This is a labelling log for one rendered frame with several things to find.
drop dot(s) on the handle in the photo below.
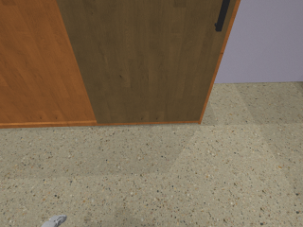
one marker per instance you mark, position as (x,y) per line
(222,14)

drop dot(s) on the robot left hand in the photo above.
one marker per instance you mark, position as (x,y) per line
(55,221)

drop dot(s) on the wardrobe door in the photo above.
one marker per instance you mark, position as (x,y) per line
(145,60)
(40,80)

